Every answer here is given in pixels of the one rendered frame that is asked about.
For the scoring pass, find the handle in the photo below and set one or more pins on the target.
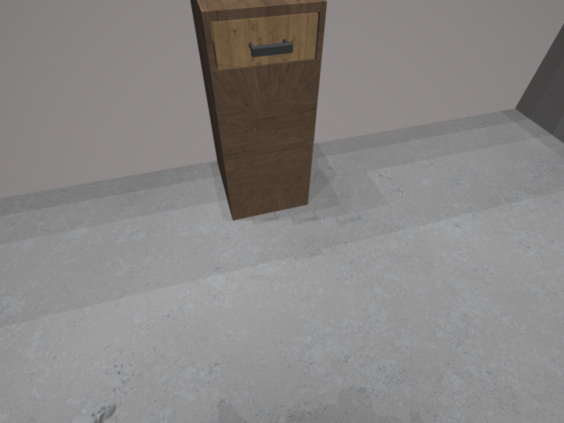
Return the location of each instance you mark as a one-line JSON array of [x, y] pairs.
[[271, 49]]

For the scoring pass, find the cabinet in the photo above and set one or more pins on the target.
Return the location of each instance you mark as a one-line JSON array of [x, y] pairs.
[[262, 117]]

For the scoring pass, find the drawer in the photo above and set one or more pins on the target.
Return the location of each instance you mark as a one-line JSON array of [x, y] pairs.
[[231, 39]]

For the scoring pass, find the robot left hand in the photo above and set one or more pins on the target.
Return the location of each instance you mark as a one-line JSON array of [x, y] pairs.
[[95, 413]]

